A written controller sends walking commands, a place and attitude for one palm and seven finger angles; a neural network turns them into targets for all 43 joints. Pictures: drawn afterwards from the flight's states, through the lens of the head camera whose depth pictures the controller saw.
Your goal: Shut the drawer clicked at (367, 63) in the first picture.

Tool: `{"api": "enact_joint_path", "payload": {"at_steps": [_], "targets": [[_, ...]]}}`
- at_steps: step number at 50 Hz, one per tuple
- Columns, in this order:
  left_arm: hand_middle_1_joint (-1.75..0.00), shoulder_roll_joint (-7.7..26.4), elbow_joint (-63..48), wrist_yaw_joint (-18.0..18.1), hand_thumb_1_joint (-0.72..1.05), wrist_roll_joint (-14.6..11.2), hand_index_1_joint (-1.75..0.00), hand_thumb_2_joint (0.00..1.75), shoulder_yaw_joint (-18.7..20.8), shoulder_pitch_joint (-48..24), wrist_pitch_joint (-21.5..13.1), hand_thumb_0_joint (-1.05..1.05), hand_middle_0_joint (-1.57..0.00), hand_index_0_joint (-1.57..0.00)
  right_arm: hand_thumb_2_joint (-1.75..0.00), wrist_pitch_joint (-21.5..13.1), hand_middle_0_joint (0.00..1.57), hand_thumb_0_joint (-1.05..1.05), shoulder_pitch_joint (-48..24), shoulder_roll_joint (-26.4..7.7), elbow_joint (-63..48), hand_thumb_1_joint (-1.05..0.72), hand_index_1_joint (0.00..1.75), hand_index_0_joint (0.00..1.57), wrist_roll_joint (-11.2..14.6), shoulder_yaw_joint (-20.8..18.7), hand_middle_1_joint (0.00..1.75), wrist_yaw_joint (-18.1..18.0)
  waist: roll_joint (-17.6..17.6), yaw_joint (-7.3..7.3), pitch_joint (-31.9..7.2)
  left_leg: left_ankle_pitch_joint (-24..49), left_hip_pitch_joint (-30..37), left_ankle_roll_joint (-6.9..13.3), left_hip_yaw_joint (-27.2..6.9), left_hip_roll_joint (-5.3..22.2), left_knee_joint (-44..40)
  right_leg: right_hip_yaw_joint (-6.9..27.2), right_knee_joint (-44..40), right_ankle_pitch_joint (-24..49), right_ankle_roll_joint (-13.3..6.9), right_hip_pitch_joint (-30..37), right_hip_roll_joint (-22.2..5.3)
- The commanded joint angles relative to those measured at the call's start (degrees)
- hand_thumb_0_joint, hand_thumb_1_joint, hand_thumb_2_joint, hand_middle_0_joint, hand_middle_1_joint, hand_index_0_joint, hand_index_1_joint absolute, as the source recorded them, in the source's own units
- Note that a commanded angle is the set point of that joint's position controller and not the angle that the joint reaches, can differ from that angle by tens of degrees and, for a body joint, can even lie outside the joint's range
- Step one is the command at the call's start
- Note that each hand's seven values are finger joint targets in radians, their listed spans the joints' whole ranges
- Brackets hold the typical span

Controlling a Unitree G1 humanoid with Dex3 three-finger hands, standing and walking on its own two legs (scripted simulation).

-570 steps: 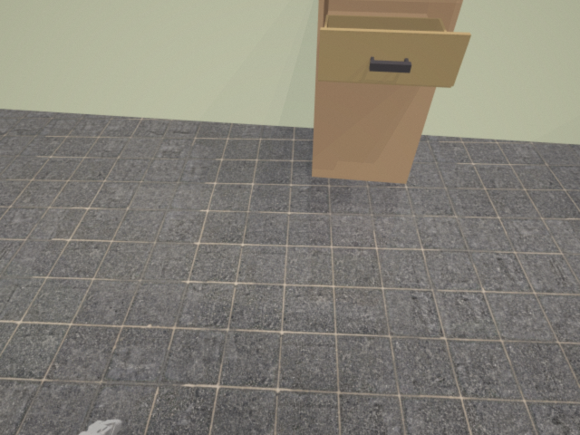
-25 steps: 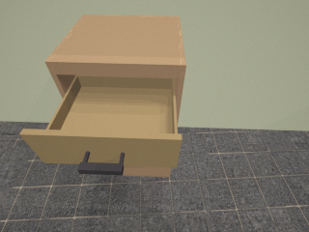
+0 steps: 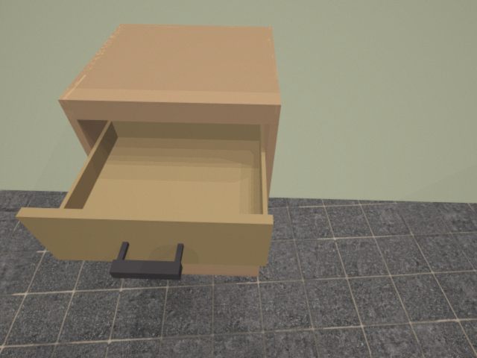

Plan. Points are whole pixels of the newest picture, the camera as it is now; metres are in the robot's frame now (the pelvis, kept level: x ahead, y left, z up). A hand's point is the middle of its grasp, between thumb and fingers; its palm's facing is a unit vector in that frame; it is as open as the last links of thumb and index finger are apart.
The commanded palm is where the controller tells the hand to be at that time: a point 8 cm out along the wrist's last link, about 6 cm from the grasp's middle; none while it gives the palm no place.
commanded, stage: raise the hand and make a fist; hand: left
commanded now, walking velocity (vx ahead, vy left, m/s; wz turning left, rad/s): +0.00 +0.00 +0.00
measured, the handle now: (149, 258) +0.29 +0.19 -0.02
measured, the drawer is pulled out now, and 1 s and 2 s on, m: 0.27 0.27 0.27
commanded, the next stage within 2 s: bring the fist close to the handle in 1.94 s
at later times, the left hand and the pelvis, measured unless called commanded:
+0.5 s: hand out of the picture +0.12 +0.14 -0.02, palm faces +0.12 -0.99 -0.06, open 6.0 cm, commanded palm +0.09 +0.21 -0.02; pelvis -0.03 -0.03 -0.08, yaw +4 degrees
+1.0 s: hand out of the picture +0.13 +0.15 +0.02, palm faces +0.05 -1.00 -0.06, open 3.4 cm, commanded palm +0.08 +0.20 +0.03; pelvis -0.02 -0.03 -0.06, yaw +4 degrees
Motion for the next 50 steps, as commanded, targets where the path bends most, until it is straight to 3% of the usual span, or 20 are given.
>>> {"api": "enact_joint_path", "payload": {"at_steps": [1, 2, 3, 4, 5, 6, 7, 9, 12, 13, 14, 16, 17, 19, 22, 24, 28, 31, 37, 50], "targets": [[-0.30, 5.06, -1.43, 0.05, 0.90, -0.02, -0.30, 0.90, 0.85, 3.50, -0.77, 0.00, -0.20, -0.20, -0.90, -0.66, 0.20, 0.00, 4.19, -4.73, -0.75, -0.90, 0.30, 0.20, 0.02, -1.03, 0.30, -0.34, -0.52, -0.07, 2.50, 7.85, -3.87, -0.04, -6.85, 7.22, -6.23, 5.34, -4.41, 7.24, -2.06, 0.52, -4.27], [-0.30, 7.41, 1.06, 2.10, 0.90, 0.71, -0.30, 0.90, 0.83, 6.15, -1.33, 0.00, -0.20, -0.20, -0.90, -1.10, 0.20, 0.00, -0.52, -6.97, -5.18, -0.90, 0.30, 0.20, 0.17, -1.18, 0.30, -0.24, -4.45, 1.20, 3.76, 18.17, -8.61, -1.57, -5.53, 8.93, 4.69, 6.34, -0.75, 26.57, -1.53, 0.32, -6.58], [-0.32, 18.19, -87.54, 1.02, 0.90, -11.38, -0.32, 0.90, 6.58, -36.11, -13.67, 0.00, -0.22, -0.22, -0.90, -9.51, 0.20, 0.00, -0.23, -16.98, -26.02, -0.90, 0.30, 0.20, 3.12, -1.93, 0.30, -2.64, 7.52, -4.74, -25.49, 20.80, 5.13, -2.35, -8.37, 2.20, -1.47, 2.60, 2.11, 16.19, -1.56, 7.00, -0.02], [-0.34, 14.30, -74.21, 3.73, 0.90, -6.48, -0.34, 0.90, 5.63, -11.34, -10.45, 0.00, -0.24, -0.24, -0.90, -14.84, 0.20, 0.00, -5.46, -12.37, -23.10, -0.90, 0.30, 0.20, 2.31, -0.92, 0.30, -4.23, 15.45, 0.32, -25.06, 25.92, 6.71, -2.88, -6.94, 3.70, -1.84, 1.88, 5.01, 4.30, -3.07, 3.50, 1.81], [-0.37, 1.96, -63.09, 5.86, 0.90, -8.02, -0.37, 0.90, -1.70, 5.27, -2.27, 0.00, -0.26, -0.26, -0.90, -16.98, 0.20, 0.00, -5.52, -9.80, -22.99, -0.90, 0.30, 0.20, 3.06, -1.69, 0.30, -3.51, 11.29, -1.13, -12.96, 22.14, -1.69, -4.86, -8.03, 4.72, -3.51, -1.42, 6.35, -3.34, -1.83, -3.35, 1.39], [-0.39, -2.28, -65.26, 4.81, 0.90, -9.42, -0.39, 0.90, -5.19, 3.35, -1.58, 0.00, -0.28, -0.28, -0.90, -17.82, 0.20, 0.00, -3.28, -11.66, -21.21, -0.90, 0.30, 0.20, 3.40, -1.50, 0.30, -2.99, 5.22, -2.17, -5.52, 13.38, -5.32, -4.06, -8.13, 3.78, -2.62, -1.73, 5.19, -3.82, -1.45, -6.09, 1.65], [-0.41, -0.78, -68.41, 4.03, 0.90, -9.89, -0.41, 0.90, -4.11, 0.99, -3.82, 0.00, -0.30, -0.30, -0.90, -19.17, 0.20, 0.00, -4.72, -12.92, -24.70, -0.90, 0.30, 0.20, 2.98, -2.26, 0.30, -2.76, 2.64, -3.06, 0.62, 5.41, -10.29, -2.87, -9.23, 2.96, -0.55, -2.23, 3.37, -4.47, -1.35, -8.39, 1.54], [-0.45, 0.04, -65.01, 1.51, 0.90, -9.65, -0.45, 0.90, -1.28, 5.79, -9.70, 0.00, -0.34, -0.34, -0.90, -20.56, 0.20, 0.00, -4.76, -13.95, -28.90, -0.90, 0.30, 0.20, 1.40, -3.37, 0.30, -1.96, -9.62, -3.12, 1.10, -2.69, -18.15, -1.84, -9.50, 1.39, 4.86, -3.09, 4.00, -9.73, -1.24, -13.28, 1.75], [-0.52, -2.56, -59.27, -6.85, 0.90, -11.80, -0.52, 0.90, 0.87, 23.67, -21.46, 0.00, -0.40, -0.40, -0.90, -20.88, 0.20, 0.00, -7.25, -12.74, -35.14, -0.90, 0.30, 0.20, 0.98, -4.79, 0.30, 0.69, -14.12, 1.86, -4.09, -3.12, -26.21, -2.80, -6.57, 0.15, 13.13, -2.66, 11.12, -13.63, -1.84, -16.71, 2.08], [-0.54, -0.56, -58.92, -9.65, 0.90, -12.57, -0.54, 0.90, 3.77, 25.64, -25.45, 0.00, -0.42, -0.42, -0.90, -20.43, 0.20, 0.00, -7.91, -12.75, -36.41, -0.90, 0.30, 0.20, 0.90, -5.33, 0.30, 1.59, -14.29, 2.60, -5.78, -2.54, -29.84, -3.09, -5.92, -0.21, 16.16, -1.70, 13.78, -12.05, -2.07, -16.92, 1.92], [-0.56, 1.43, -64.57, -11.60, 0.90, -13.05, -0.56, 0.90, 5.08, 23.17, -29.60, 0.00, -0.44, -0.44, -0.90, -20.65, 0.20, 0.00, -8.54, -12.82, -38.67, -0.90, 0.30, 0.20, 0.95, -5.48, 0.30, 2.09, -11.58, 3.22, -10.00, -2.10, -32.04, -2.76, -5.34, -0.47, 18.83, -0.32, 16.72, -10.84, -2.18, -16.79, 1.64], [-0.60, 7.48, -78.33, -12.88, 0.90, -12.16, -0.60, 0.90, 8.47, 18.19, -36.79, 0.00, -0.48, -0.48, -0.90, -21.05, 0.20, 0.00, -8.27, -12.19, -41.27, -0.90, 0.30, 0.20, 0.33, -5.72, 0.30, 2.89, 5.47, 4.17, -17.65, 1.04, -29.94, -2.63, -4.75, -0.45, 21.86, 1.58, 21.34, -7.36, -3.29, -16.85, 1.35], [-0.62, 8.94, -79.51, -12.91, 0.90, -11.62, -0.62, 0.90, 9.94, 19.31, -39.01, 0.00, -0.50, -0.50, -0.90, -20.98, 0.20, 0.00, -8.13, -11.57, -41.28, -0.90, 0.30, 0.20, 0.13, -5.78, 0.30, 3.08, 8.06, 3.90, -18.70, 3.04, -30.24, -2.42, -5.12, -0.10, 23.77, 1.62, 23.43, -5.25, -3.67, -18.55, 1.66], [-0.67, 7.71, -80.08, -13.89, 0.90, -11.35, -0.67, 0.90, 8.90, 16.67, -42.79, 0.00, -0.54, -0.54, -0.90, -20.04, 0.20, 0.00, -9.01, -10.98, -41.21, -0.90, 0.30, 0.20, 0.22, -5.74, 0.30, 3.29, 5.58, 1.27, -15.67, 2.52, -34.12, -1.94, -6.28, 0.47, 28.42, 1.87, 26.47, -4.54, -3.53, -24.81, 2.07], [-0.73, 6.74, -76.97, -16.12, 0.90, -13.53, -0.73, 0.90, 9.24, 16.67, -39.16, 0.00, -0.60, -0.60, -0.90, -18.20, 0.20, 0.00, -9.31, -11.70, -43.17, -0.90, 0.30, 0.20, 1.80, -5.61, 0.30, 2.21, 1.24, -0.41, -11.16, -6.80, -40.41, -1.45, -6.45, 0.06, 30.44, 5.15, 22.98, -15.17, -2.79, -27.02, 1.24], [-0.78, 8.44, -80.06, -18.33, 0.90, -14.95, -0.78, 0.90, 9.40, 15.06, -34.76, 0.00, -0.64, -0.64, -0.90, -17.50, 0.20, 0.00, -8.71, -12.20, -45.24, -0.90, 0.30, 0.20, 2.73, -5.27, 0.30, 0.85, 0.38, -0.89, -14.04, -8.16, -40.76, -0.87, -6.22, -0.26, 31.24, 7.50, 20.35, -18.52, -2.16, -24.27, 0.69], [-0.86, 10.45, -86.19, -21.20, 0.90, -16.39, -0.86, 0.90, 10.02, 12.54, -27.54, 0.00, -0.72, -0.72, -0.90, -16.77, 0.20, 0.00, -6.99, -11.68, -46.09, -0.90, 0.30, 0.20, 3.56, -4.60, 0.30, -1.16, 0.35, -1.40, -19.46, -3.82, -37.86, -0.31, -6.52, 0.06, 31.95, 8.22, 18.57, -13.34, -1.13, -18.80, 0.48], [-0.93, 10.69, -83.65, -21.16, 0.90, -17.33, -0.93, 0.90, 12.50, 13.75, -24.49, 0.00, -0.78, -0.78, -0.90, -16.25, 0.20, 0.00, -7.17, -10.83, -44.86, -0.90, 0.30, 0.20, 3.34, -3.95, 0.30, -1.86, -3.37, -1.20, -18.98, -2.01, -38.25, -0.56, -7.15, 0.28, 31.60, 8.20, 17.51, -9.95, -0.33, -16.17, 0.18], [-1.06, 10.84, -81.64, -20.88, 0.90, -18.03, -1.06, 0.90, 15.41, 21.16, -22.51, 0.00, -0.90, -0.90, -0.90, -16.70, 0.20, 0.00, -9.00, -9.74, -43.99, -0.90, 0.30, 0.20, 3.22, -3.88, 0.30, -1.46, -3.35, 1.20, -18.63, 1.55, -35.92, -1.14, -7.85, 0.20, 27.79, 6.21, 17.72, -2.84, -0.08, -12.52, -0.52], [-1.34, 8.87, -93.85, -15.57, 0.90, -15.33, -1.34, 0.90, 9.58, 25.83, -25.81, 0.00, -1.16, -1.16, -0.90, -18.91, 0.20, 0.00, -8.18, -10.53, -45.32, -0.90, 0.30, 0.20, 3.39, -4.04, 0.30, -0.58, 0.93, 0.85, -13.75, -1.15, -30.58, -0.70, -7.94, 0.57, 23.21, 1.56, 17.69, -10.30, -1.63, -17.60, 1.25]]}}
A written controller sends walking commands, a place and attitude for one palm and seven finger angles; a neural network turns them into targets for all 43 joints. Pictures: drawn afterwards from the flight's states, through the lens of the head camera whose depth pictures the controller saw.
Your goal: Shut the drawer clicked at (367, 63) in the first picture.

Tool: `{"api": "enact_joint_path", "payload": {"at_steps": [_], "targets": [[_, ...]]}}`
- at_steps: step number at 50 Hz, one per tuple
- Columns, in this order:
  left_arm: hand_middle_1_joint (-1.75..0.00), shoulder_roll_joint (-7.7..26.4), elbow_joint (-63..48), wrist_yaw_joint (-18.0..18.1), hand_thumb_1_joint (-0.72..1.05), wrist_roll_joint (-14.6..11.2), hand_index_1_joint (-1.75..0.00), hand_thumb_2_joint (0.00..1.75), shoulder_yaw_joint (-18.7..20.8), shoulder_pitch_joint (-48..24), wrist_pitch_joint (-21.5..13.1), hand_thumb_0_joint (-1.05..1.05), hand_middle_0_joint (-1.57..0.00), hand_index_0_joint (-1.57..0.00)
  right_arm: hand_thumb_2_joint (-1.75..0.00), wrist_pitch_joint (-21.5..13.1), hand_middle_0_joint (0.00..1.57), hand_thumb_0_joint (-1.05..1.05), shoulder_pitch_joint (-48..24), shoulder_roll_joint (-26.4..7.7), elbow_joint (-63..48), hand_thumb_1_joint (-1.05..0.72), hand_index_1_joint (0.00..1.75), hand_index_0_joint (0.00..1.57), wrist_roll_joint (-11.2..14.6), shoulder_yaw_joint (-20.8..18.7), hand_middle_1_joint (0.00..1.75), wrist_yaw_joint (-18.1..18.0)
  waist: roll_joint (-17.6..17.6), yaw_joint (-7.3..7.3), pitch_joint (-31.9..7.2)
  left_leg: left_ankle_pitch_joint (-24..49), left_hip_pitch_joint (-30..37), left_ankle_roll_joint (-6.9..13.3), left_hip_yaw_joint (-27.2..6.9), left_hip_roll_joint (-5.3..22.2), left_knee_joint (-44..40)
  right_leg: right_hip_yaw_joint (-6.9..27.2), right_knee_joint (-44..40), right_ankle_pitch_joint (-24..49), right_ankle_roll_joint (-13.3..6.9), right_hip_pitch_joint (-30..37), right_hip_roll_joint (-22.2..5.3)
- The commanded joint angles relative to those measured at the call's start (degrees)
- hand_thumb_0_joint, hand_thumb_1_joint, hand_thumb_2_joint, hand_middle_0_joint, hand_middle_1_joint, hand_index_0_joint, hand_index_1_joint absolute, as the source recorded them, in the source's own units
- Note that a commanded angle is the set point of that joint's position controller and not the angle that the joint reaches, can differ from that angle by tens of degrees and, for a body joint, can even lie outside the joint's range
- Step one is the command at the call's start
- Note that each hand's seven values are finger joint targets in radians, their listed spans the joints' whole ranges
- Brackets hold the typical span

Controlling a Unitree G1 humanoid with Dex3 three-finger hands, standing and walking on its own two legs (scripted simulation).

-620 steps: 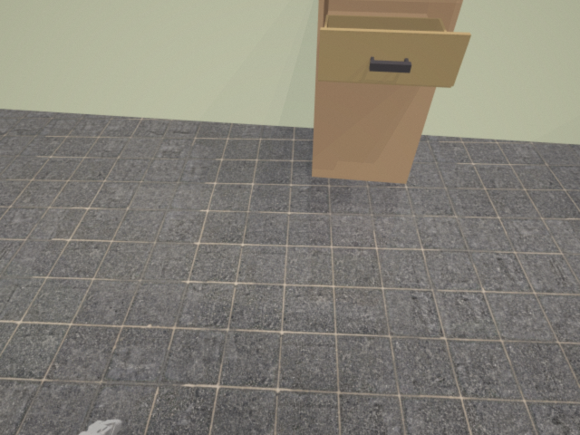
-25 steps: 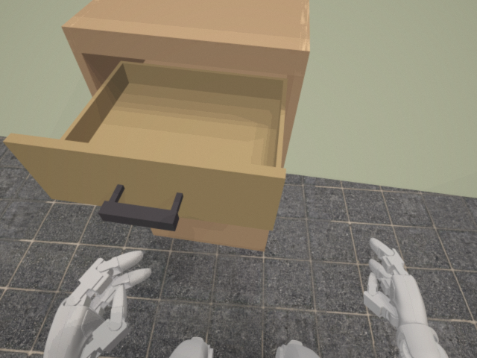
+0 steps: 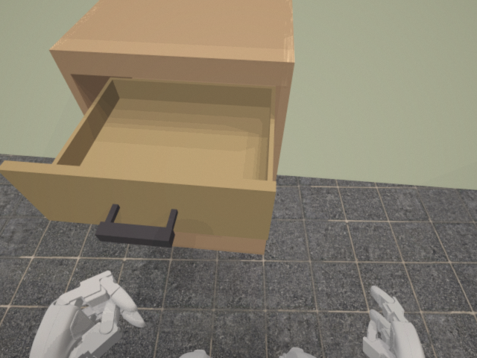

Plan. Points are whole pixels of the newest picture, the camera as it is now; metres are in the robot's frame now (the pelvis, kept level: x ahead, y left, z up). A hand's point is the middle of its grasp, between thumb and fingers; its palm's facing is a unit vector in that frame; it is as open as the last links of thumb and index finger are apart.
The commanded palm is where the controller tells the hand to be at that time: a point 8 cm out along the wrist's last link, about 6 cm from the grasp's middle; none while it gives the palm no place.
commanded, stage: raise the hand and make a fist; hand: left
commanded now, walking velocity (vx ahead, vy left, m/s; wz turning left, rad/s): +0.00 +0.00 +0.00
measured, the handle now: (139, 223) +0.32 +0.19 +0.04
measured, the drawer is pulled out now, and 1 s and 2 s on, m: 0.27 0.27 0.27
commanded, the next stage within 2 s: bring the fist close to the handle in 0.94 s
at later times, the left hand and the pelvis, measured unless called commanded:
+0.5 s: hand (99, 322) +0.15 +0.17 +0.13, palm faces +0.00 -1.00 -0.08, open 3.3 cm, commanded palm +0.09 +0.22 +0.14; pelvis +0.01 +0.02 +0.01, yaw +0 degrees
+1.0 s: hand (98, 324) +0.15 +0.17 +0.13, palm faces +0.01 -1.00 -0.10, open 3.3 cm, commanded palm +0.10 +0.22 +0.14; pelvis +0.01 +0.01 +0.02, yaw +0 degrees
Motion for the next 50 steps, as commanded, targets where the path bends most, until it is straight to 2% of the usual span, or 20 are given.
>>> {"api": "enact_joint_path", "payload": {"at_steps": [1, 2, 6, 10, 12, 16, 17, 19, 22, 24, 27, 29, 30, 31, 38, 40, 42, 44, 49, 50], "targets": [[-1.36, 4.30, -15.67, 2.38, 0.90, 0.46, -1.36, 0.90, 1.55, 2.47, -4.34, 0.00, -1.18, -1.18, -0.90, -4.40, 0.20, 0.00, -6.50, -4.42, -11.52, -0.90, 0.30, 0.20, 0.08, -1.33, 0.30, 0.19, -0.34, 0.60, -6.94, 11.54, 0.84, 1.34, -2.41, -2.05, -9.53, 5.68, -10.05, 2.19, 1.13, 9.59, 1.55], [-1.38, 4.38, -16.53, 2.65, 0.90, 0.66, -1.38, 0.90, 1.30, 3.10, -4.04, 0.00, -1.20, -1.20, -0.90, -4.44, 0.20, 0.00, -6.37, -4.44, -11.78, -0.90, 0.30, 0.20, 0.14, -1.35, 0.30, 0.28, 0.62, 0.70, -7.56, 12.00, 1.46, 1.34, -2.45, -1.97, -9.73, 5.40, -9.80, 3.16, 1.09, 9.76, 1.65], [-1.47, 3.21, -18.02, 3.76, 0.90, 1.75, -1.47, 0.90, -0.53, 5.24, -1.46, 0.00, -1.28, -1.28, -0.90, -3.84, 0.20, 0.00, -6.69, -4.22, -12.70, -0.90, 0.30, 0.20, 0.18, -0.90, 0.30, 0.52, -0.11, 0.84, -6.43, 12.80, 2.47, 1.37, -2.53, -1.73, -11.05, 4.24, -9.83, 5.33, 1.16, 10.52, 2.00], [-1.56, 5.52, -18.91, 4.51, 0.90, 2.19, -1.56, 0.90, 1.59, 4.22, 1.26, 0.00, -1.36, -1.36, -0.90, -2.94, 0.20, 0.00, -7.77, -4.15, -13.05, -0.90, 0.30, 0.20, 0.37, -0.38, 0.30, 0.10, -1.42, 1.08, -3.68, 11.44, 2.33, 1.25, -2.71, -1.40, -12.26, 4.37, -11.22, 4.10, 1.14, 11.27, 2.24], [-1.60, 3.99, -21.45, 4.27, 0.90, 1.73, -1.60, 0.90, 0.13, 4.93, 1.88, 0.00, -1.40, -1.40, -0.90, -3.20, 0.20, 0.00, -7.33, -3.79, -13.57, -0.90, 0.30, 0.20, 0.45, 0.03, 0.30, 0.24, 0.02, 1.25, -4.83, 13.19, 4.32, 1.22, -2.72, -1.35, -12.90, 3.69, -11.01, 6.39, 1.10, 12.12, 2.41], [-1.60, 4.10, -23.64, 3.95, 0.90, 1.72, -1.60, 0.90, -0.17, 4.76, 3.33, 0.00, -1.40, -1.40, -0.90, -3.77, 0.20, 0.00, -7.41, -3.75, -13.39, -0.90, 0.30, 0.20, 0.45, 0.73, 0.30, 0.44, -0.27, 1.15, -4.79, 15.32, 5.85, 1.12, -2.94, -1.27, -13.60, 3.23, -11.30, 9.10, 1.17, 13.49, 2.60], [-1.60, 5.01, -23.16, 3.87, 0.90, 1.70, -1.60, 0.90, 0.97, 5.49, 3.73, 0.00, -1.40, -1.40, -0.90, -3.89, 0.20, 0.00, -7.45, -3.66, -13.14, -0.90, 0.30, 0.20, 0.55, 0.72, 0.30, 0.44, -0.75, 1.45, -4.42, 15.38, 5.81, 1.03, -2.95, -1.16, -13.73, 3.27, -11.62, 9.20, 1.15, 13.75, 2.59], [-1.60, 3.91, -25.06, 3.49, 0.90, 1.64, -1.60, 0.90, -0.70, 4.60, 4.16, 0.00, -1.40, -1.40, -0.90, -4.38, 0.20, 0.00, -7.61, -3.74, -13.42, -0.90, 0.30, 0.20, 0.58, 1.11, 0.30, 0.53, -0.01, 1.10, -3.47, 15.17, 6.59, 0.95, -3.23, -1.17, -14.36, 2.85, -11.79, 9.16, 1.19, 13.41, 2.69], [-1.60, 5.11, -26.00, 3.29, 0.90, 1.62, -1.60, 0.90, 0.76, 6.06, 5.04, 0.00, -1.40, -1.40, -0.90, -5.19, 0.20, 0.00, -7.69, -3.60, -13.26, -0.90, 0.30, 0.20, 0.91, 1.19, 0.30, 0.55, 0.57, 1.73, -4.11, 15.92, 7.97, 0.78, -3.04, -1.11, -14.98, 2.77, -12.31, 9.81, 1.09, 14.66, 2.72], [-1.60, 4.95, -26.83, 3.33, 0.90, 1.42, -1.60, 0.90, 0.55, 5.55, 5.59, 0.00, -1.40, -1.40, -0.90, -5.59, 0.20, 0.00, -7.83, -3.62, -13.16, -0.90, 0.30, 0.20, 0.95, 1.37, 0.30, 0.44, -1.03, 1.70, -3.54, 16.10, 8.17, 0.76, -3.18, -1.17, -15.41, 2.68, -12.71, 10.30, 1.16, 15.28, 2.72], [-1.60, 5.79, -27.45, 3.34, 0.90, 0.93, -1.60, 0.90, 2.25, 6.52, 6.49, 0.00, -1.40, -1.40, -0.90, -6.17, 0.20, 0.00, -8.45, -3.41, -12.89, -0.90, 0.30, 0.20, 1.24, 1.48, 0.30, 0.26, -0.30, 2.33, -3.50, 16.82, 8.95, 0.58, -2.96, -1.28, -16.12, 2.94, -13.54, 11.40, 1.05, 16.97, 2.69], [-1.60, 4.84, -25.19, 2.97, 0.90, 0.73, -1.60, 0.90, 1.76, 6.82, 7.10, 0.00, -1.40, -1.40, -0.90, -6.20, 0.20, 0.00, -8.59, -3.60, -12.51, -0.90, 0.30, 0.20, 1.27, 1.55, 0.30, 0.03, -2.72, 2.04, -1.57, 15.85, 8.39, 0.62, -2.80, -1.33, -16.34, 2.98, -14.36, 10.87, 1.23, 16.39, 2.79], [-1.60, 4.91, -24.10, 2.87, 0.90, 0.38, -1.60, 0.90, 2.33, 6.71, 7.29, 0.00, -1.40, -1.40, -0.90, -6.31, 0.20, 0.00, -9.19, -3.60, -12.47, -0.90, 0.30, 0.20, 1.38, 1.43, 0.30, -0.15, -3.29, 2.11, -1.12, 15.37, 8.16, 0.62, -2.76, -1.37, -16.47, 3.45, -14.96, 10.36, 1.20, 16.92, 2.79], [-1.60, 4.99, -24.17, 2.56, 0.90, 0.26, -1.60, 0.90, 2.21, 6.46, 7.27, 0.00, -1.40, -1.40, -0.90, -6.48, 0.20, 0.00, -9.12, -3.82, -12.45, -0.90, 0.30, 0.20, 1.45, 1.61, 0.30, -0.23, -2.10, 2.16, -0.51, 14.98, 8.17, 0.63, -2.57, -1.48, -16.58, 3.66, -15.27, 9.85, 1.18, 16.70, 2.72], [-1.60, 5.76, -26.17, 2.66, 0.90, 0.30, -1.60, 0.90, 3.03, 6.65, 5.33, 0.00, -1.40, -1.40, -0.90, -7.82, 0.20, 0.00, -8.22, -3.86, -11.67, -0.90, 0.30, 0.20, 1.01, 1.38, 0.30, 0.04, 0.89, 2.49, -3.20, 17.23, 10.14, 0.65, -2.37, -1.81, -16.43, 3.86, -15.27, 12.20, 0.96, 18.06, 2.60], [-1.60, 5.54, -26.18, 2.87, 0.90, 0.46, -1.60, 0.90, 2.46, 6.13, 4.93, 0.00, -1.40, -1.40, -0.90, -8.19, 0.20, 0.00, -8.47, -3.90, -11.48, -0.90, 0.30, 0.20, 1.04, 1.36, 0.30, 0.26, 1.31, 2.38, -2.24, 17.04, 9.83, 0.63, -2.38, -1.80, -16.36, 3.79, -15.28, 12.18, 0.90, 17.81, 2.65], [-1.60, 5.27, -24.54, 2.95, 0.90, 0.34, -1.60, 0.90, 2.15, 4.83, 4.84, 0.00, -1.40, -1.40, -0.90, -8.33, 0.20, 0.00, -8.16, -3.98, -11.06, -0.90, 0.30, 0.20, 1.01, 1.37, 0.30, 0.13, -0.43, 1.80, -0.94, 14.92, 9.11, 0.72, -2.48, -1.76, -16.42, 4.19, -16.11, 9.61, 1.05, 16.75, 2.61], [-1.60, 5.34, -23.85, 2.84, 0.90, 0.50, -1.60, 0.90, 2.28, 5.72, 4.93, 0.00, -1.40, -1.40, -0.90, -8.33, 0.20, 0.00, -8.46, -4.13, -11.23, -0.90, 0.30, 0.20, 1.05, 1.32, 0.30, 0.01, -1.25, 2.10, -0.64, 14.02, 8.75, 0.78, -2.40, -1.78, -16.56, 4.50, -16.50, 8.25, 1.05, 16.76, 2.54], [-1.60, 6.60, -22.21, 2.76, 0.90, 0.30, -1.60, 0.90, 4.29, 4.06, 5.75, 0.00, -1.40, -1.40, -0.90, -8.22, 0.20, 0.00, -8.61, -3.98, -10.90, -0.90, 0.30, 0.20, 1.19, 1.27, 0.30, -0.59, -2.17, 2.22, -1.23, 12.63, 8.33, 0.93, -2.11, -1.91, -16.57, 5.94, -18.13, 5.42, 1.24, 17.39, 2.13], [-1.60, 7.25, -22.06, 2.80, 0.90, 0.37, -1.60, 0.90, 4.84, 3.10, 5.81, 0.00, -1.40, -1.40, -0.90, -8.17, 0.20, 0.00, -8.92, -4.22, -10.64, -0.90, 0.30, 0.20, 1.25, 1.38, 0.30, -0.68, -1.02, 2.27, -0.71, 12.53, 8.53, 0.91, -2.16, -1.89, -16.73, 5.90, -18.29, 5.32, 1.04, 17.43, 2.25]]}}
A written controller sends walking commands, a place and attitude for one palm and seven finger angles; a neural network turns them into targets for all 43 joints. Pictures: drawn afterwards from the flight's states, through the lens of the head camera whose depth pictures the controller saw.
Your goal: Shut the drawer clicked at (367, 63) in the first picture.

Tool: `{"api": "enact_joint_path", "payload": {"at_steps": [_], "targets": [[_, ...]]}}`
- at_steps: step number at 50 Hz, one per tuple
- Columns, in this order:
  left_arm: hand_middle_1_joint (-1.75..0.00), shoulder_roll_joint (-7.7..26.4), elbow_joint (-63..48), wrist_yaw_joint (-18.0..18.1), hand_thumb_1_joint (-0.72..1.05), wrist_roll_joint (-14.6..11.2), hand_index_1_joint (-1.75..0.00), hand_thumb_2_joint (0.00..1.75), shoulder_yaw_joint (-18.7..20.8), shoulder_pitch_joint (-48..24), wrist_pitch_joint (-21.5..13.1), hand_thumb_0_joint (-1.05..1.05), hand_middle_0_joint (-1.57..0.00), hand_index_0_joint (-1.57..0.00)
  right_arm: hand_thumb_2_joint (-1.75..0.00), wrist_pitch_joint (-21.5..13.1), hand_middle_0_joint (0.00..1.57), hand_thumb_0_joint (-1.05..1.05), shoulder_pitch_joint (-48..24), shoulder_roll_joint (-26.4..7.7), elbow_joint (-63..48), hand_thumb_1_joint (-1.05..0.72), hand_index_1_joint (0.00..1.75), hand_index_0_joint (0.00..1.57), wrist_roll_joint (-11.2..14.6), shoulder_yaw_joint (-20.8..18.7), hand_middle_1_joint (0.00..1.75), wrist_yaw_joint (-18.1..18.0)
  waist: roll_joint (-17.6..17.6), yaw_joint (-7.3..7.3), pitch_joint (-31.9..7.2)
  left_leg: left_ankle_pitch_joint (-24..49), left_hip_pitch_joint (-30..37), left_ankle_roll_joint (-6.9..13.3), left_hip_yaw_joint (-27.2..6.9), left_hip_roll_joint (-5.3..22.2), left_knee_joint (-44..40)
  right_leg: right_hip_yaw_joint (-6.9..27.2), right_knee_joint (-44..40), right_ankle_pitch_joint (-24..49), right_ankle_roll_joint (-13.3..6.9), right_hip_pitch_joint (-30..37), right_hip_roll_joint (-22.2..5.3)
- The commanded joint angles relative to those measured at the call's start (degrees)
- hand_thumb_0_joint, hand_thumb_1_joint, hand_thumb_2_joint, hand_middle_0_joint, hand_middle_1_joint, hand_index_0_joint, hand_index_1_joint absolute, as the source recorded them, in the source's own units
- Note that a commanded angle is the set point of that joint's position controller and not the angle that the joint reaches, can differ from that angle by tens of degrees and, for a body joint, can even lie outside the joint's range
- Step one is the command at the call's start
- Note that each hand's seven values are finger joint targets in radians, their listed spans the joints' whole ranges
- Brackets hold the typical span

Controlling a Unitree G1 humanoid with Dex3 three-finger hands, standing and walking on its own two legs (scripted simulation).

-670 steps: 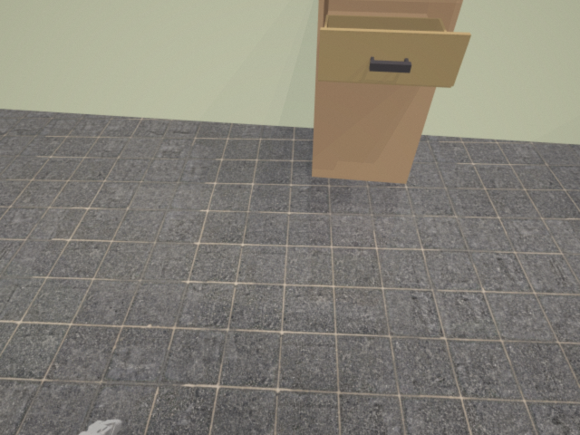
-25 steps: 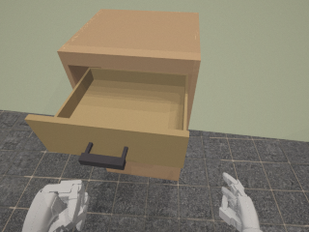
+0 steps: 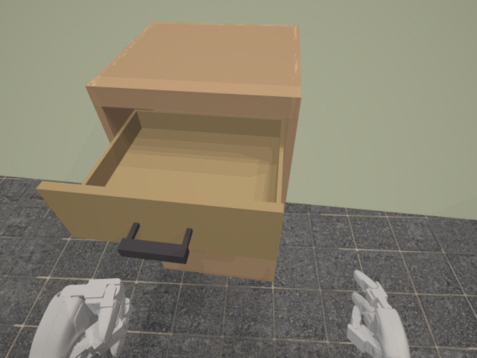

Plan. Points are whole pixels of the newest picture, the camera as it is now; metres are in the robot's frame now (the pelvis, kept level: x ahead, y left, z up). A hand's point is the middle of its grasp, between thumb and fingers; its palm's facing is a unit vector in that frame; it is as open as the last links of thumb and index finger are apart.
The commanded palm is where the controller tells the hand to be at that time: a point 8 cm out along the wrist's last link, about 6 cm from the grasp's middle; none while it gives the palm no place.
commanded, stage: bring the fist close to the handle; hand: left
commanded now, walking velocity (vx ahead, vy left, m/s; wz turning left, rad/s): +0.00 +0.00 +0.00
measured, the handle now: (157, 240) +0.31 +0.19 +0.02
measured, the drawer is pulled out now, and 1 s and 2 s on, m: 0.27 0.27 0.25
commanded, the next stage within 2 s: push the drawer shut in 1.44 s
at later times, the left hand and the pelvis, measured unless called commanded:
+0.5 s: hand (136, 313) +0.17 +0.16 +0.07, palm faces -0.01 -1.00 -0.06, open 3.3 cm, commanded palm +0.13 +0.22 +0.07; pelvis -0.01 +0.00 -0.01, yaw +0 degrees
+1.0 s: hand (159, 300) +0.21 +0.15 +0.02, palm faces -0.03 -1.00 -0.05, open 3.3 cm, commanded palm +0.19 +0.21 +0.02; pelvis -0.01 +0.00 -0.03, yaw +0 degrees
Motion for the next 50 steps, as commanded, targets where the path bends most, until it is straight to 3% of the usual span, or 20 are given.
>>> {"api": "enact_joint_path", "payload": {"at_steps": [1, 4, 9, 11, 16, 20, 25, 37, 45, 48, 49, 50], "targets": [[-1.60, 5.36, -10.96, -0.05, 0.90, -1.27, -1.60, 0.90, 4.96, -0.38, -3.38, 0.00, -1.40, -1.40, -0.90, -4.02, 0.20, 0.00, -7.17, -5.14, -10.04, -0.90, 0.30, 0.20, 0.39, -2.41, 0.30, -0.77, -1.82, -0.27, -0.82, 10.18, -3.18, 0.55, -2.22, -1.83, -8.91, 5.52, -9.97, 2.76, 0.40, 5.21, 1.43], [-1.60, 4.00, -8.71, -0.32, 0.90, -1.75, -1.60, 0.90, 3.78, -1.93, -3.42, 0.00, -1.40, -1.40, -0.90, -4.46, 0.20, 0.00, -6.69, -5.43, -9.29, -0.90, 0.30, 0.20, 0.07, -2.46, 0.30, -0.86, -4.07, -0.88, -0.49, 10.27, -3.62, 0.64, -2.49, -1.87, -8.44, 5.63, -10.07, 3.01, 0.70, 4.58, 1.41], [-1.60, 4.88, -4.70, -1.14, 0.90, -1.51, -1.60, 0.90, 4.95, -3.95, -4.61, 0.00, -1.40, -1.40, -0.90, -4.07, 0.20, 0.00, -6.22, -5.88, -8.71, -0.90, 0.30, 0.20, -0.32, -3.00, 0.30, -0.99, -5.43, -1.20, -1.25, 10.48, -4.96, 0.72, -2.18, -2.24, -7.29, 6.78, -10.08, 2.64, 0.89, 4.13, 1.01], [-1.60, 5.20, -4.69, -1.01, 0.90, -1.34, -1.60, 0.90, 5.17, -5.34, -5.56, 0.00, -1.40, -1.40, -0.90, -3.93, 0.20, 0.00, -6.10, -5.90, -8.57, -0.90, 0.30, 0.20, -0.42, -3.01, 0.30, -0.87, -2.61, -1.16, -1.99, 10.31, -5.15, 0.60, -2.13, -2.41, -7.14, 6.74, -9.50, 2.12, 0.65, 4.04, 0.90], [-1.60, 4.83, -2.98, -0.93, 0.90, -1.24, -1.60, 0.90, 4.85, -7.11, -7.79, 0.00, -1.40, -1.40, -0.90, -3.66, 0.20, 0.00, -5.46, -6.12, -8.25, -0.90, 0.30, 0.20, -0.81, -3.42, 0.30, -0.49, -2.53, -1.57, -4.03, 11.44, -5.86, 0.64, -2.29, -2.43, -6.03, 6.06, -7.53, 4.18, 0.61, 3.49, 0.92], [-1.60, 4.68, 0.91, -0.99, 0.90, -1.14, -1.60, 0.90, 4.65, -9.64, -8.31, 0.00, -1.40, -1.40, -0.90, -2.73, 0.20, 0.00, -5.32, -6.62, -7.68, -0.90, 0.30, 0.20, -1.00, -3.68, 0.30, -0.54, -4.05, -2.41, -3.19, 10.72, -7.78, 0.63, -2.50, -2.44, -5.05, 6.20, -6.94, 3.46, 0.72, 2.03, 0.97], [-1.60, 3.54, 1.51, -0.50, 0.90, -0.43, -1.60, 0.90, 3.08, -9.75, -8.76, 0.00, -1.40, -1.40, -0.90, -1.95, 0.20, 0.00, -5.21, -6.71, -8.34, -0.90, 0.30, 0.20, -1.33, -3.90, 0.30, -0.03, -2.17, -2.06, -5.97, 12.88, -8.00, 0.65, -2.63, -2.47, -4.57, 4.84, -4.15, 6.94, 0.52, 1.71, 1.07], [-1.60, 1.79, 5.10, 1.91, 0.90, 1.38, -1.60, 0.90, 0.27, -13.42, -10.86, 0.00, -1.40, -1.40, -0.90, 1.33, 0.20, 0.00, -3.66, -6.90, -9.66, -0.90, 0.30, 0.20, -1.99, -4.14, 0.30, 0.20, -3.40, -2.98, -8.63, 12.03, -11.76, 0.35, -2.92, -2.20, -1.49, 4.06, 0.76, 6.30, 0.49, -3.13, 1.38], [-1.60, 3.73, 9.03, 2.49, 0.90, 1.86, -1.60, 0.90, 1.75, -19.69, -12.59, 0.00, -1.40, -1.40, -0.90, 3.26, 0.20, 0.00, -2.88, -7.53, -9.49, -0.90, 0.30, 0.20, -2.39, -4.12, 0.30, -0.01, -3.76, -3.79, -10.05, 10.57, -16.28, 0.35, -2.91, -2.22, 2.08, 5.16, 3.17, 4.88, 0.36, -5.92, 1.29], [-1.60, 2.75, 9.84, 2.17, 0.90, 1.60, -1.60, 0.90, 0.82, -21.07, -13.38, 0.00, -1.40, -1.40, -0.90, 3.49, 0.20, 0.00, -2.39, -7.52, -9.93, -0.90, 0.30, 0.20, -2.31, -4.14, 0.30, 0.12, -2.14, -3.72, -12.56, 11.46, -16.17, 0.24, -2.95, -2.18, 2.96, 4.92, 4.70, 5.88, 0.28, -6.74, 1.30], [-1.60, 2.01, 9.47, 2.03, 0.90, 1.52, -1.60, 0.90, -0.62, -22.97, -13.59, 0.00, -1.40, -1.40, -0.90, 3.40, 0.20, 0.00, -2.43, -7.71, -10.06, -0.90, 0.30, 0.20, -2.37, -3.98, 0.30, 0.19, -1.39, -4.29, -12.60, 11.19, -16.30, 0.26, -3.00, -2.23, 3.50, 4.96, 4.99, 5.76, 0.35, -7.78, 1.21], [-1.60, 2.53, 10.43, 2.27, 0.90, 1.80, -1.60, 0.90, -0.15, -23.65, -13.50, 0.00, -1.40, -1.40, -0.90, 3.58, 0.20, 0.00, -2.42, -7.81, -9.81, -0.90, 0.30, 0.20, -2.43, -4.07, 0.30, 0.16, -2.66, -4.43, -12.69, 11.24, -16.87, 0.37, -3.16, -2.04, 3.86, 4.95, 5.23, 5.54, 0.33, -8.13, 1.31]]}}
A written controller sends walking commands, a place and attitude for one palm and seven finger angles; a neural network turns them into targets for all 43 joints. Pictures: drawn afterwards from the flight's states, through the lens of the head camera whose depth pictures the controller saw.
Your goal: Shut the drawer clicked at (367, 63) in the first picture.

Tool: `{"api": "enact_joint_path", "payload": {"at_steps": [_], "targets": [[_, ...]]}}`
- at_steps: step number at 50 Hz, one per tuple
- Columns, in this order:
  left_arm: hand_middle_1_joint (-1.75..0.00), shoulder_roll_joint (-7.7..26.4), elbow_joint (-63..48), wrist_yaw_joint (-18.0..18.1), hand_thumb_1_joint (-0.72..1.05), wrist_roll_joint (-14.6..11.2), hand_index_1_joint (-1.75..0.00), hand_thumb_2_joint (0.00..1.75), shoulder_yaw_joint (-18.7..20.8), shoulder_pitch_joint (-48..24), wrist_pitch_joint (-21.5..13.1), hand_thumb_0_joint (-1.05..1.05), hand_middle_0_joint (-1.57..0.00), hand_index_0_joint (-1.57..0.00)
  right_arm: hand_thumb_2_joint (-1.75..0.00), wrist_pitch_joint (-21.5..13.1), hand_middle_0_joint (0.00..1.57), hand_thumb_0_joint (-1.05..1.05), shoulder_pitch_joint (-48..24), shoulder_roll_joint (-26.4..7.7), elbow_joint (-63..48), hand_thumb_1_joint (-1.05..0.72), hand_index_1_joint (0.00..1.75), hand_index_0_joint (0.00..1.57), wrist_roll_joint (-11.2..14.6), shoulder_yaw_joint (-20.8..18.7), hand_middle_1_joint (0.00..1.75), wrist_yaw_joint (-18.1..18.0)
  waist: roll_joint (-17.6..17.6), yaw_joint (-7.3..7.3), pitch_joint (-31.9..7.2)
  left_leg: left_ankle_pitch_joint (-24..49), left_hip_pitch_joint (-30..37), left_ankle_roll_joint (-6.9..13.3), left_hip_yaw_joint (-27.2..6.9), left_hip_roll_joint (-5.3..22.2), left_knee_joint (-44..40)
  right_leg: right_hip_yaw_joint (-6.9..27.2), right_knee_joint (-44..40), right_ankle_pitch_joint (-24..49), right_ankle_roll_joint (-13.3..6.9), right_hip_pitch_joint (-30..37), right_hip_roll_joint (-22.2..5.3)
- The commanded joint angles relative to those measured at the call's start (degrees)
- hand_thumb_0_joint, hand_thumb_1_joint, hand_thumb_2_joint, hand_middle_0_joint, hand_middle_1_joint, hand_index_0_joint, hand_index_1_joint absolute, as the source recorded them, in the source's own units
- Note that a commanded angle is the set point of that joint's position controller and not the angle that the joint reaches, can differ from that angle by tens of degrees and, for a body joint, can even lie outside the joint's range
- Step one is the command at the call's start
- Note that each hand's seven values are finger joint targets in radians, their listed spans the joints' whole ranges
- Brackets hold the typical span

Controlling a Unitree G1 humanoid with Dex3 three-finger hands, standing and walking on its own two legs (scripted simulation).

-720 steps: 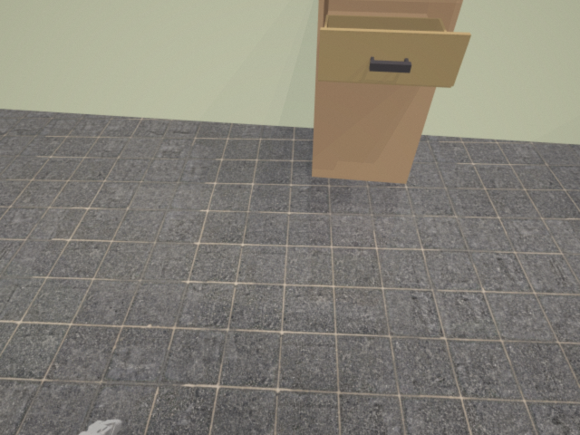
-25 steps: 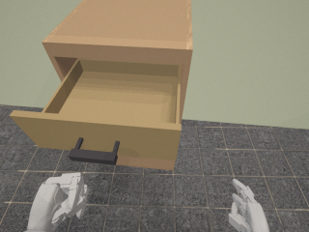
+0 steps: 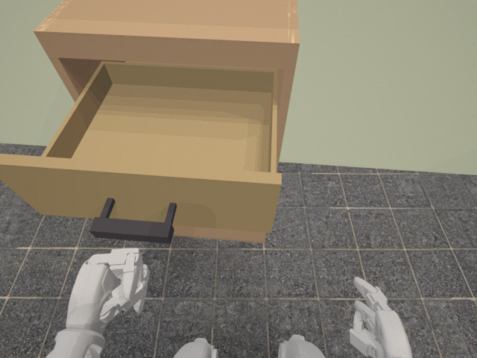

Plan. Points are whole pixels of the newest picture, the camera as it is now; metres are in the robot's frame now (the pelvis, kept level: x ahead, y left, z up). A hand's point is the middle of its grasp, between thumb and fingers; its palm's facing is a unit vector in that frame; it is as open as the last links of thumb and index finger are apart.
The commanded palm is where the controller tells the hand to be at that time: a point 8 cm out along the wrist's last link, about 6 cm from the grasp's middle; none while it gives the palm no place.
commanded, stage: bring the fist close to the handle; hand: left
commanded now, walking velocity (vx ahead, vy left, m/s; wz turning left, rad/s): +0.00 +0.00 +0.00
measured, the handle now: (136, 218) +0.32 +0.19 +0.05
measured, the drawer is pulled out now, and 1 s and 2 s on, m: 0.27 0.25 0.12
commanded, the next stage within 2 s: push the drawer shut in 0.44 s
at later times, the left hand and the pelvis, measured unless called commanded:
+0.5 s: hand (154, 280) +0.23 +0.14 +0.05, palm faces -0.04 -1.00 -0.06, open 3.3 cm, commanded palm +0.20 +0.20 +0.05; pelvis +0.01 -0.01 +0.00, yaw +0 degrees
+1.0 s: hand (152, 258) +0.26 +0.15 +0.05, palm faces -0.07 -1.00 -0.06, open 3.0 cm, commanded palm +0.25 +0.21 +0.05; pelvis +0.00 -0.01 +0.00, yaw +0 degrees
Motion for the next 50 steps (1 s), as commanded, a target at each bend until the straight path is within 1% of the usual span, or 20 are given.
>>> {"api": "enact_joint_path", "payload": {"at_steps": [1, 4, 6, 10, 13, 16, 17, 20, 27, 31, 32, 35, 38, 40, 41, 42, 43, 45, 47, 50], "targets": [[-1.60, 3.78, -9.89, -0.05, 0.90, -0.50, -1.60, 0.90, 1.48, -5.14, -4.45, 0.00, -1.40, -1.40, -0.90, -2.97, 0.20, 0.00, -1.80, -7.01, -8.83, -0.90, 0.30, 0.20, 0.17, -3.37, 0.30, -0.50, -1.20, -1.50, -11.95, 14.95, 0.83, 0.03, -2.98, -1.59, -8.17, 4.53, -6.62, 9.24, 0.49, 9.26, 2.65], [-1.60, 5.23, -11.20, 0.16, 0.90, -0.66, -1.60, 0.90, 2.76, -4.28, -4.39, 0.00, -1.40, -1.40, -0.90, -2.43, 0.20, 0.00, -1.61, -7.05, -9.67, -0.90, 0.30, 0.20, 0.22, -3.57, 0.30, -0.32, -0.13, -0.15, -15.13, 16.50, 1.10, -0.02, -2.66, -1.72, -8.27, 4.87, -6.18, 10.95, 0.33, 11.60, 2.46], [-1.60, 5.51, -11.80, 0.92, 0.90, -0.41, -1.60, 0.90, 3.31, -2.70, -3.61, 0.00, -1.40, -1.40, -0.90, -1.67, 0.20, 0.00, -1.19, -6.75, -10.06, -0.90, 0.30, 0.20, 0.39, -3.64, 0.30, -0.23, -0.67, 0.04, -16.33, 18.25, 1.83, 0.06, -2.47, -1.66, -8.70, 4.70, -6.27, 12.97, 0.37, 13.22, 2.57], [-1.60, 4.75, -10.67, 2.22, 0.90, -0.26, -1.60, 0.90, 2.92, -1.73, -2.43, 0.00, -1.40, -1.40, -0.90, -0.55, 0.20, 0.00, -1.66, -6.50, -10.23, -0.90, 0.30, 0.20, 0.43, -3.55, 0.30, -0.28, -2.63, -0.42, -13.49, 17.13, 0.48, 0.18, -2.31, -1.57, -8.80, 4.90, -7.25, 12.45, 0.58, 12.99, 2.71], [-1.60, 4.26, -10.21, 2.46, 0.90, 0.02, -1.60, 0.90, 1.99, -2.34, -2.71, 0.00, -1.40, -1.40, -0.90, -0.09, 0.20, 0.00, -1.62, -6.67, -10.49, -0.90, 0.30, 0.20, 0.43, -3.34, 0.30, -0.17, -2.32, -1.03, -11.71, 14.53, -0.33, 0.07, -2.31, -1.65, -8.99, 4.86, -7.51, 9.66, 0.62, 11.55, 2.63], [-1.60, 4.03, -12.03, 2.46, 0.90, 0.18, -1.60, 0.90, 1.19, -3.12, -3.68, 0.00, -1.40, -1.40, -0.90, -0.26, 0.20, 0.00, -1.26, -6.64, -10.67, -0.90, 0.30, 0.20, 0.26, -3.38, 0.30, -0.16, -1.91, -1.16, -13.33, 15.37, 0.36, 0.26, -2.21, -1.73, -8.38, 5.23, -7.26, 10.80, 0.59, 12.00, 2.52], [-1.60, 4.72, -11.81, 2.37, 0.90, 0.27, -1.60, 0.90, 2.00, -1.17, -3.80, 0.00, -1.40, -1.40, -0.90, -0.21, 0.20, 0.00, -1.03, -6.58, -10.76, -0.90, 0.30, 0.20, 0.32, -3.56, 0.30, -0.17, -1.46, -0.62, -13.98, 16.19, 0.56, 0.15, -2.06, -1.65, -8.33, 5.24, -7.05, 11.69, 0.50, 12.59, 2.50], [-1.60, 5.16, -12.23, 2.47, 0.90, 0.32, -1.60, 0.90, 2.01, -1.96, -4.18, 0.00, -1.40, -1.40, -0.90, -0.12, 0.20, 0.00, -1.14, -6.69, -10.62, -0.90, 0.30, 0.20, 0.25, -3.59, 0.30, -0.26, -2.45, -1.15, -13.26, 16.06, 0.16, 0.26, -2.12, -1.64, -7.94, 5.36, -7.07, 11.94, 0.62, 12.20, 2.53], [-1.60, 5.74, -12.34, 1.91, 0.90, -0.20, -1.60, 0.90, 3.64, 0.60, -4.35, 0.00, -1.40, -1.40, -0.90, 0.52, 0.20, 0.00, -1.30, -6.27, -10.61, -0.90, 0.30, 0.20, 0.55, -3.92, 0.30, -0.38, -2.88, -0.85, -13.63, 16.18, -0.42, 0.22, -1.74, -1.77, -7.47, 5.95, -7.33, 12.87, 0.75, 13.40, 2.36], [-1.60, 5.09, -12.15, 1.47, 0.90, -0.33, -1.60, 0.90, 2.18, -4.44, -4.94, 0.00, -1.40, -1.40, -0.90, 0.29, 0.20, 0.00, -1.07, -6.56, -10.08, -0.90, 0.30, 0.20, 0.33, -3.43, 0.30, -0.54, -2.36, -2.25, -12.43, 15.39, -0.99, 0.33, -2.02, -1.80, -6.71, 6.08, -7.26, 11.77, 0.80, 11.58, 2.29], [-1.60, 6.16, -10.82, 1.31, 0.90, -0.43, -1.60, 0.90, 3.47, -4.50, -4.92, 0.00, -1.40, -1.40, -0.90, 0.28, 0.20, 0.00, -1.01, -6.72, -9.84, -0.90, 0.30, 0.20, 0.34, -3.53, 0.30, -0.63, -2.10, -1.91, -12.36, 14.88, -1.49, 0.26, -1.95, -1.80, -6.46, 6.47, -7.42, 10.95, 0.78, 11.58, 2.23], [-1.60, 6.06, -10.23, 0.88, 0.90, -0.31, -1.60, 0.90, 2.38, -9.93, -5.01, 0.00, -1.40, -1.40, -0.90, -0.12, 0.20, 0.00, -1.09, -7.24, -9.56, -0.90, 0.30, 0.20, 0.38, -3.23, 0.30, -0.80, -1.52, -2.70, -12.38, 13.79, -0.97, 0.38, -2.32, -1.68, -6.48, 6.16, -7.27, 8.99, 0.70, 9.92, 2.27], [-1.60, 6.52, -8.74, 0.45, 0.90, -1.08, -1.60, 0.90, 3.52, -9.75, -3.75, 0.00, -1.40, -1.40, -0.90, 0.07, 0.20, 0.00, -0.86, -7.29, -9.87, -0.90, 0.30, 0.20, 0.49, -3.13, 0.30, -0.71, -1.14, -1.72, -14.38, 14.93, -0.54, 0.33, -1.95, -1.98, -7.15, 6.51, -7.93, 10.81, 0.79, 12.74, 2.05], [-1.60, 8.47, -5.90, 0.70, 0.90, -1.01, -1.60, 0.90, 5.72, -11.94, -2.66, 0.00, -1.40, -1.40, -0.90, 0.52, 0.20, 0.00, -0.89, -7.61, -9.30, -0.90, 0.30, 0.20, 0.49, -3.09, 0.30, -0.88, -2.84, -1.73, -13.87, 14.35, -1.60, 0.37, -1.94, -1.86, -7.29, 6.97, -8.52, 9.83, 0.86, 13.44, 2.08], [-1.60, 6.99, -5.84, 0.43, 0.90, -1.38, -1.60, 0.90, 4.62, -13.92, -2.53, 0.00, -1.40, -1.40, -0.90, 0.59, 0.20, 0.00, -0.91, -7.48, -9.33, -0.90, 0.30, 0.20, 0.56, -2.89, 0.30, -0.88, -2.68, -2.35, -13.71, 14.08, -1.34, 0.47, -1.82, -1.93, -7.29, 7.03, -8.78, 9.83, 1.05, 13.11, 2.07], [-1.60, 8.64, -5.47, 0.56, 0.90, -1.71, -1.60, 0.90, 6.55, -15.01, -2.57, 0.00, -1.40, -1.40, -0.90, 0.60, 0.20, 0.00, -0.84, -7.65, -8.90, -0.90, 0.30, 0.20, 0.57, -3.00, 0.30, -0.97, -2.52, -2.03, -13.74, 14.02, -1.67, 0.29, -1.94, -1.91, -7.45, 7.09, -8.75, 9.61, 0.96, 13.55, 2.00], [-1.60, 7.35, -4.68, 0.36, 0.90, -1.77, -1.60, 0.90, 5.44, -15.64, -2.55, 0.00, -1.40, -1.40, -0.90, 0.58, 0.20, 0.00, -1.08, -7.56, -8.95, -0.90, 0.30, 0.20, 0.61, -2.86, 0.30, -0.94, -2.64, -2.18, -13.34, 13.68, -1.52, 0.33, -1.83, -1.96, -7.64, 7.09, -9.05, 9.16, 1.04, 13.37, 1.96], [-1.60, 8.65, -3.47, 0.63, 0.90, -1.90, -1.60, 0.90, 6.59, -18.75, -2.64, 0.00, -1.40, -1.40, -0.90, 0.52, 0.20, 0.00, -1.15, -7.82, -8.14, -0.90, 0.30, 0.20, 0.55, -2.79, 0.30, -1.04, -2.19, -2.36, -13.02, 13.30, -1.70, 0.31, -1.98, -1.89, -7.59, 7.27, -9.34, 8.31, 0.94, 12.97, 1.88], [-1.60, 7.26, -2.51, 0.28, 0.90, -2.13, -1.60, 0.90, 5.47, -20.08, -2.88, 0.00, -1.40, -1.40, -0.90, 0.30, 0.20, 0.00, -1.09, -7.75, -7.88, -0.90, 0.30, 0.20, 0.53, -2.74, 0.30, -0.92, -1.36, -2.28, -14.09, 13.63, -0.53, 0.26, -2.07, -1.98, -8.27, 6.64, -9.01, 9.10, 0.92, 12.99, 1.95], [-1.60, 8.78, -0.60, 0.44, 0.90, -2.04, -1.60, 0.90, 6.55, -23.47, -2.88, 0.00, -1.40, -1.40, -0.90, 0.28, 0.20, 0.00, -1.39, -8.09, -7.06, -0.90, 0.30, 0.20, 0.49, -2.74, 0.30, -0.94, -1.23, -2.46, -13.99, 13.24, -0.57, 0.28, -2.13, -1.95, -8.58, 6.84, -9.45, 8.34, 0.86, 12.92, 1.86]]}}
